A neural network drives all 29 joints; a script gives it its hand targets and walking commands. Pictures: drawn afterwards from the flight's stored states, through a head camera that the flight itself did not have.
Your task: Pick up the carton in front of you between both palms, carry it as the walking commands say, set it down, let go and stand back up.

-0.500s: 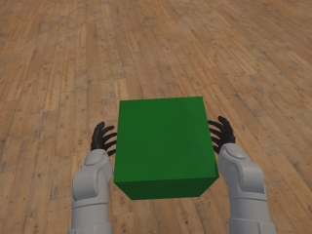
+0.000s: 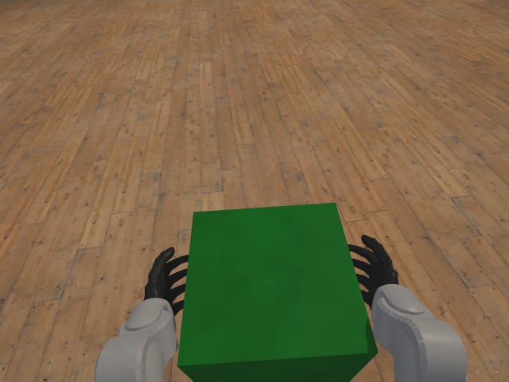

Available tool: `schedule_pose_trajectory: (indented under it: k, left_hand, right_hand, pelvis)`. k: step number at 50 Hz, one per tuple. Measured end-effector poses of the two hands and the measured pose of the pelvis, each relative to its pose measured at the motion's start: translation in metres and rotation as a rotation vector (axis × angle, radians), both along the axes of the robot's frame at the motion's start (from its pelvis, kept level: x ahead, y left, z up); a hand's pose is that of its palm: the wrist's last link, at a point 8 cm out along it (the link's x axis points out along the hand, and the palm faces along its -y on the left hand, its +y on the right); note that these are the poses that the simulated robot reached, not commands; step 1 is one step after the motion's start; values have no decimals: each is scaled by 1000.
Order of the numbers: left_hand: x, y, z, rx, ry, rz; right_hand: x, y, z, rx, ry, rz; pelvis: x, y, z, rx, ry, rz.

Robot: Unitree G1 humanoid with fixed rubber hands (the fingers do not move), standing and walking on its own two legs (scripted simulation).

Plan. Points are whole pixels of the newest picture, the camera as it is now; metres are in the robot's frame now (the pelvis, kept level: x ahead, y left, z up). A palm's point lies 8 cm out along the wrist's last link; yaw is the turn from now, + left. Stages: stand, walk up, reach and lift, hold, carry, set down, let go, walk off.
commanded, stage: carry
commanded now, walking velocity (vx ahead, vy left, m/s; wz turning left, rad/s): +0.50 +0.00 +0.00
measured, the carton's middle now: (270, 306) +0.26 +0.01 +0.01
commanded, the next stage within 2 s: none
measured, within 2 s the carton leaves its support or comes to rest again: neither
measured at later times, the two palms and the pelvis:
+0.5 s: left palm (187, 164) +0.53 +0.17 +0.08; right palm (333, 158) +0.52 -0.13 +0.09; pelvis +0.30 +0.03 +0.00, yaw -2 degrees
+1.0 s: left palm (225, 89) +0.85 +0.11 +0.09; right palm (332, 83) +0.86 -0.19 +0.09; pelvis +0.63 -0.04 +0.00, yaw +0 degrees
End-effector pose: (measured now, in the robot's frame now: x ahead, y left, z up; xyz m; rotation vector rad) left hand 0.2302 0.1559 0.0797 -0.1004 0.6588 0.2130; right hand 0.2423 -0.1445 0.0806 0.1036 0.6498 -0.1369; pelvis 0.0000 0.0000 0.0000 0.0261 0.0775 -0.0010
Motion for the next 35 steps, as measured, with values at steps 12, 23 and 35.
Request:
schedule_pose_trajectory:
  k: [12,23,35]
  left_hand:
    - [159,20,-32,-33,20,-75]
    - [280,17,-6,-29,18,-93]
    - [445,-26,-10,21,-51,-41]
  right_hand:
    - [135,20,-24,-42,21,-72]
    - [253,18,4,-46,19,-81]
    - [433,-26,-15,12,-50,-37]
  pelvis:
    - [162,34,-26,-17,-46,-41]
    - [280,33,4,-44,-16,-42]
    - [451,-18,-29,-33,-32,-4]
